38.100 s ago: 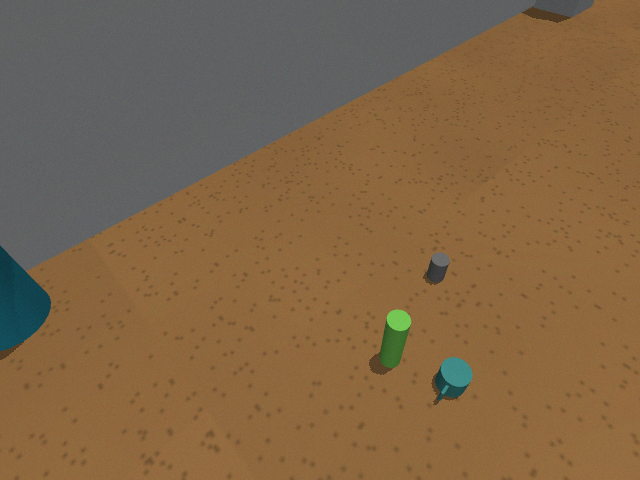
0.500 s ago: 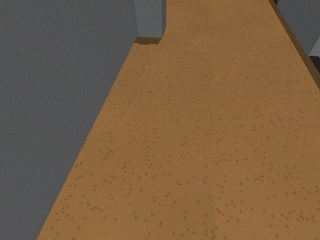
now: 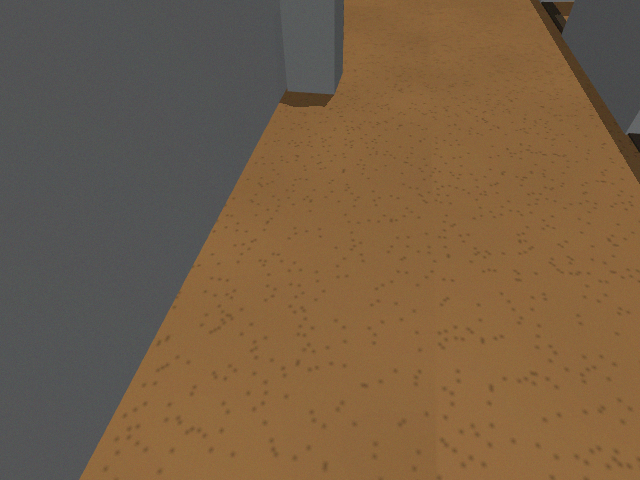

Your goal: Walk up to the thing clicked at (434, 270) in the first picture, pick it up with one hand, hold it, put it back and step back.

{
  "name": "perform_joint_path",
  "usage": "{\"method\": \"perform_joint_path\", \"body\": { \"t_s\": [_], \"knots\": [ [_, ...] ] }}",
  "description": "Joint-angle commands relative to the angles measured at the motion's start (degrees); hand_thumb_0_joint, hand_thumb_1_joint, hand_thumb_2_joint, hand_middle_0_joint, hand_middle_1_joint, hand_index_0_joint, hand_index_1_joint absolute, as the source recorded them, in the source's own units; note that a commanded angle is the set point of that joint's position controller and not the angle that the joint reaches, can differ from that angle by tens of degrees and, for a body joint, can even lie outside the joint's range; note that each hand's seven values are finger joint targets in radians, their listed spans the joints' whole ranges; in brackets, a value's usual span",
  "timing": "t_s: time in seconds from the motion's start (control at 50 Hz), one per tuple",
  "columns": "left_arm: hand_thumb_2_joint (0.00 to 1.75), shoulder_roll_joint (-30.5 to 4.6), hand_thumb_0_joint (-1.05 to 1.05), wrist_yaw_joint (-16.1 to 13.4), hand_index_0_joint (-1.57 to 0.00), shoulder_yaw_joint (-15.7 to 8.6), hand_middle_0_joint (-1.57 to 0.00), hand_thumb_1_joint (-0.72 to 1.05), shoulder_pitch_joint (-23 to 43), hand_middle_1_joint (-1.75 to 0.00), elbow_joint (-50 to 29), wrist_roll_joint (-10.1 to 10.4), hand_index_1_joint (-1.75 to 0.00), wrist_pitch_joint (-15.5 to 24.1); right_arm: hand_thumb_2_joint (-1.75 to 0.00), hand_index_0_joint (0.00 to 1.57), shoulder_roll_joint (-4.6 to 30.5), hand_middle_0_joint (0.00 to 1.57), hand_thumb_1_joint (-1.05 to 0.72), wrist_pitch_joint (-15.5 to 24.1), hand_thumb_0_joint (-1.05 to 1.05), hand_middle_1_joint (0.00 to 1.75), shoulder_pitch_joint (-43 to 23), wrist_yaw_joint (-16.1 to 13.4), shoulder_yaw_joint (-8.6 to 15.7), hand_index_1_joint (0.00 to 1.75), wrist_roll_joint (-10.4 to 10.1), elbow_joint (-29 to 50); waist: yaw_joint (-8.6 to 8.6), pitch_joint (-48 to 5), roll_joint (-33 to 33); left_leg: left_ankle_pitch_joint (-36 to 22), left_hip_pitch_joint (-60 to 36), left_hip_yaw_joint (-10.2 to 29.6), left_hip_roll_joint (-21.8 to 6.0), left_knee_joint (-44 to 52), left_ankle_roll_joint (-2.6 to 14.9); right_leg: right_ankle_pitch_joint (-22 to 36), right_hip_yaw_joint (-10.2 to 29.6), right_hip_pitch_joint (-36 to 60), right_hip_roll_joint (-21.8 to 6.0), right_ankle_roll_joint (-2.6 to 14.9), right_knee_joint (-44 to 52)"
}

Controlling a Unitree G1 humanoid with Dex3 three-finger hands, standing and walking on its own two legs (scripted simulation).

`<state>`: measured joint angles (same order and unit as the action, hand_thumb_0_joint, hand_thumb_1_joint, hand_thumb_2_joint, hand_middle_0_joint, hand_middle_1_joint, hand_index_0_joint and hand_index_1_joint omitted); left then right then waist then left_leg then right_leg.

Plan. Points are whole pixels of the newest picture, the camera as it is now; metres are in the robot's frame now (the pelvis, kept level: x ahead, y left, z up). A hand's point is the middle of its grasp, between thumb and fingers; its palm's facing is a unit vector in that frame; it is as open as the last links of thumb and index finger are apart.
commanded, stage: walk up
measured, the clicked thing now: out of the picture -0.38 -0.32 -0.73
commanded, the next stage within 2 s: none
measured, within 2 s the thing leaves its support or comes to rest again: neither
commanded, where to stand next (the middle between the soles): +1.01 -0.04 m, yaw -3 degrees
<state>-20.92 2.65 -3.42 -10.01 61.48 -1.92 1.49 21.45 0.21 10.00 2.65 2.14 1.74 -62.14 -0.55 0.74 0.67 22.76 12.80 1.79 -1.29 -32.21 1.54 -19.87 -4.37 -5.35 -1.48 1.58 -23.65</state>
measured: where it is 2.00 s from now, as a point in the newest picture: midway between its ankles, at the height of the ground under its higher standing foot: (339, 319)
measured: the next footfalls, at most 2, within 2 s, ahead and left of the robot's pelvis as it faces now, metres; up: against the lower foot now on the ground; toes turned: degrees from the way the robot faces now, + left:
left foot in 0.18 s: +0.19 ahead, +0.17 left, +0.00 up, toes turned +5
right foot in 0.68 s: +0.42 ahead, -0.11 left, +0.00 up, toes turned -8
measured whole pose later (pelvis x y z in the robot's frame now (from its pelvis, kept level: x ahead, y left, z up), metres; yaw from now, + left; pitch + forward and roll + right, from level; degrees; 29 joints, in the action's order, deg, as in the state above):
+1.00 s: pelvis +0.41 +0.00 +0.00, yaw -4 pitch -2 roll +0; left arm -21.8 3.1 -2.7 -17.1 49.9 -0.3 4.5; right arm 24.9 2.2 15.0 4.2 3.9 0.6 -50.0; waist -1.2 4.0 3.1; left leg 14.3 29.7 1.7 -5.2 -50.7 -0.3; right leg -15.5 -4.8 -7.4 0.1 2.5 -24.8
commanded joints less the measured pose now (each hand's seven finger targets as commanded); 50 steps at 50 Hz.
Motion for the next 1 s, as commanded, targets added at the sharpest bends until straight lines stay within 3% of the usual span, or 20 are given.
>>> {"method": "perform_joint_path", "body": {
  "t_s": [0.0, 0.08, 0.16, 0.18, 0.2, 0.22, 0.24, 0.32, 0.44, 0.58, 0.62, 0.66, 0.68, 0.7, 0.72, 0.74, 0.76, 0.8, 0.92, 0.98],
  "knots": [
    [0.9, -19.79, 0.0, -0.67, -0.2, -5.67, -0.2, 0.9, -4.15, -0.3, -4.83, -0.57, -0.3, 2.53, -0.9, 0.2, 12.59, 0.2, -0.9, 3.02, 0.0, 0.3, -11.77, 0.05, 3.73, 0.3, 0.5, 9.5, -6.35, 10.39, -6.46, 2.45, 30.85, 0.36, -3.82, -12.33, -0.11, -15.29, 26.29, 10.69, -22.35, 13.72, 18.12],
    [0.9, -19.16, 0.0, 0.02, -0.2, -5.13, -0.2, 0.9, 1.92, -0.3, -8.79, -0.62, -0.3, 2.65, -0.9, 0.2, 12.16, 0.2, -0.9, 3.82, 0.0, 0.3, -5.33, 1.71, 4.72, 0.3, 0.41, 8.87, -1.79, 6.93, -10.76, -0.01, 15.1, -1.19, -4.58, -5.32, -0.53, -11.75, 12.88, 2.01, -14.72, 9.85, 15.07],
    [0.9, -15.84, 0.0, 0.8, -0.2, -3.71, -0.2, 0.9, 5.38, -0.3, -11.37, 0.0, -0.3, 2.05, -0.9, 0.2, 14.29, 0.2, -0.9, 3.58, 0.0, 0.3, 11.18, 1.04, 7.67, 0.3, 0.51, 4.78, 7.77, 0.55, -2.5, -13.89, -17.78, -6.95, -0.21, 0.41, -1.08, -4.89, 1.77, -20.47, -7.39, 5.68, -4.21],
    [0.9, -12.45, 0.0, 0.84, -0.2, -2.6, -0.2, 0.9, 1.81, -0.3, -11.24, 0.04, -0.3, 1.84, -0.9, 0.2, 17.17, 0.2, -0.9, 3.79, 0.0, 0.3, 17.67, 0.28, 9.0, 0.3, 0.8, 3.32, 10.36, -3.98, 8.58, -6.68, -28.84, -3.08, -1.24, 1.73, 0.82, -5.08, -1.18, -28.06, -3.26, 4.4, -21.01],
    [0.9, -8.36, 0.0, 0.65, -0.2, -1.59, -0.2, 0.9, -1.77, -0.3, -11.71, 0.4, -0.3, 1.78, -0.9, 0.2, 21.75, 0.2, -0.9, 4.05, 0.0, 0.3, 22.29, -0.64, 9.77, 0.3, 1.63, 3.89, 11.21, -5.16, 20.59, 15.81, -28.33, 20.55, -13.53, 13.79, 4.42, -15.9, 2.71, -35.92, 5.73, 2.62, -38.55],
    [0.9, -12.5, 0.0, 0.14, -0.2, -2.29, -0.2, 0.9, -2.95, -0.3, -11.74, 0.99, -0.3, 1.39, -0.9, 0.2, 24.09, 0.2, -0.9, 4.44, 0.0, 0.3, 14.81, -0.67, 9.57, 0.3, 0.85, 7.39, 7.86, -4.36, 13.88, 31.51, -18.39, 39.84, -21.66, 24.97, 8.64, -13.35, 10.8, -34.03, 5.28, 2.61, -43.8],
    [0.9, -16.09, 0.0, -0.1, -0.2, -2.54, -0.2, 0.9, -3.97, -0.3, -11.38, 0.85, -0.3, 1.23, -0.9, 0.2, 24.5, 0.2, -0.9, 4.28, 0.0, 0.3, 7.73, -0.46, 9.3, 0.3, -0.65, 9.61, 4.76, 0.13, 11.15, 33.32, -11.11, 40.54, -24.36, 27.76, 12.1, -10.76, 12.94, -31.69, 1.26, 3.07, -45.49],
    [0.9, -17.07, 0.0, 0.74, -0.2, -3.07, -0.2, 0.9, -9.89, -0.3, -6.5, 2.03, -0.3, 1.14, -0.9, 0.2, 16.66, 0.2, -0.9, 5.58, 0.0, 0.3, 1.31, -0.42, 6.31, 0.3, -0.93, 12.64, -0.29, 6.51, 6.14, 12.37, 0.95, 13.14, -14.54, 23.85, 6.83, 1.94, 12.25, -24.34, -3.15, 0.57, -36.78],
    [0.9, -15.38, 0.0, 2.44, -0.2, -3.13, -0.2, 0.9, -4.51, -0.3, -10.28, 0.8, -0.3, 1.05, -0.9, 0.2, 17.02, 0.2, -0.9, 6.59, 0.0, 0.3, 4.12, -0.28, 6.42, 0.3, -0.8, 13.58, 0.96, 7.56, 5.48, 5.44, -2.01, 5.28, -15.09, 25.97, 10.02, 7.74, 8.0, -26.29, -4.73, -2.59, -23.5],
    [0.9, -12.63, 0.0, 2.89, -0.2, -2.57, -0.2, 0.9, 3.84, -0.3, -13.61, 0.82, -0.3, 2.24, -0.9, 0.2, 16.88, 0.2, -0.9, 5.83, 0.0, 0.3, 7.77, -0.35, 6.22, 0.3, -0.93, 14.4, 3.27, 5.5, 4.27, -12.93, -7.6, -2.14, -12.65, 18.17, 8.56, 12.84, 1.62, -20.51, -3.32, -0.38, -8.75],
    [0.9, -12.51, 0.0, 2.5, -0.2, -2.88, -0.2, 0.9, 1.87, -0.3, -13.13, 0.77, -0.3, 2.5, -0.9, 0.2, 17.29, 0.2, -0.9, 5.23, 0.0, 0.3, 7.63, -0.68, 6.35, 0.3, -0.94, 15.07, 1.99, 2.78, 4.27, -20.78, -8.57, -2.61, -13.1, 12.38, 7.94, 11.51, 0.06, -15.48, -1.84, 0.65, -7.46],
    [0.9, -15.48, 0.0, 1.36, -0.2, -4.29, -0.2, 0.9, -8.55, -0.3, -10.12, 0.81, -0.3, 3.18, -0.9, 0.2, 14.48, 0.2, -0.9, 4.95, 0.0, 0.3, 8.44, -1.0, 5.03, 0.3, -0.97, 16.04, -3.52, -4.43, -4.55, -26.86, -3.14, -6.47, -9.04, -6.66, 5.09, 9.93, 0.22, 2.8, -0.01, 2.19, -4.57],
    [0.9, -19.22, 0.0, 0.57, -0.2, -5.97, -0.2, 0.9, -15.42, -0.3, -8.96, 0.57, -0.3, 3.56, -0.9, 0.2, 11.29, 0.2, -0.9, 4.94, 0.0, 0.3, 11.99, -1.02, 3.76, 0.3, -1.13, 16.36, -5.92, -9.55, -13.72, -17.77, 5.53, -8.64, -4.56, -21.28, 3.1, 0.94, 9.53, 13.68, -5.57, 3.54, -1.36],
    [0.9, -23.5, 0.0, -0.12, -0.2, -6.77, -0.2, 0.9, -17.48, -0.3, -9.95, 1.0, -0.3, 3.8, -0.9, 0.2, 9.0, 0.2, -0.9, 4.75, 0.0, 0.3, 13.64, -0.84, 2.72, 0.3, -1.72, 17.43, -5.64, -10.14, -20.87, 5.45, 20.06, -7.34, 3.34, -31.64, 0.46, -3.66, 37.08, 20.54, -20.19, 9.11, 6.37],
    [0.9, -24.22, 0.0, -0.17, -0.2, -6.68, -0.2, 0.9, -14.78, -0.3, -10.59, 1.97, -0.3, 3.58, -0.9, 0.2, 15.14, 0.2, -0.9, 4.06, 0.0, 0.3, 11.32, -1.49, 4.14, 0.3, -1.49, 16.16, -5.83, -7.11, -15.11, 7.42, 22.17, -2.52, 0.1, -36.2, 0.31, -4.58, 42.87, 16.4, -22.86, 13.42, 8.17],
    [0.9, -22.92, 0.0, -0.42, -0.2, -6.4, -0.2, 0.9, -12.45, -0.3, -11.73, 2.56, -0.3, 3.22, -0.9, 0.2, 16.45, 0.2, -0.9, 4.28, 0.0, 0.3, 9.0, -1.65, 4.38, 0.3, -1.35, 15.82, -5.57, -3.97, -11.52, 5.55, 23.34, -0.36, -1.69, -38.4, 0.38, -0.6, 39.98, 12.6, -22.56, 15.04, 8.52],
    [0.9, -20.79, 0.0, -0.67, -0.2, -5.66, -0.2, 0.9, -10.96, -0.3, -12.24, 2.79, -0.3, 3.3, -0.9, 0.2, 15.64, 0.2, -0.9, 4.44, 0.0, 0.3, 6.99, -1.4, 4.3, 0.3, -1.97, 15.15, -5.03, -1.32, -6.97, 2.64, 22.03, 2.79, -2.36, -38.89, 0.61, 8.83, 30.99, 7.58, -20.02, 13.87, 7.59],
    [0.9, -17.39, 0.0, -1.11, -0.2, -4.61, -0.2, 0.9, -7.02, -0.3, -13.17, 2.83, -0.3, 3.63, -0.9, 0.2, 13.01, 0.2, -0.9, 3.95, 0.0, 0.3, 10.51, -0.91, 3.74, 0.3, -2.59, 14.04, -1.25, 1.12, -8.58, -2.65, 17.18, 2.68, -4.07, -33.53, 1.07, 12.97, 17.83, -0.99, -13.9, 9.83, 7.02],
    [0.9, -17.05, 0.0, -0.69, -0.2, -4.2, -0.2, 0.9, -5.98, -0.3, -16.18, 1.88, -0.3, 4.98, -0.9, 0.2, 12.25, 0.2, -0.9, 3.18, 0.0, 0.3, 7.7, 0.98, 4.42, 0.3, -1.13, 15.28, -0.45, 4.13, -7.55, -9.75, 18.62, -0.3, -4.29, -19.7, -2.38, 8.87, 9.98, -4.97, -12.52, 11.4, 11.5],
    [0.9, -17.83, 0.0, -0.43, -0.2, -4.55, -0.2, 0.9, -6.86, -0.3, -16.89, 1.27, -0.3, 5.06, -0.9, 0.2, 11.4, 0.2, -0.9, 3.75, 0.0, 0.3, 2.52, 1.6, 4.22, 0.3, -0.51, 17.13, -2.12, 5.05, -7.49, -12.38, 16.76, -2.03, -5.7, -8.72, -2.58, 10.37, 8.18, -5.41, -12.77, 11.1, 9.81]
  ]
}}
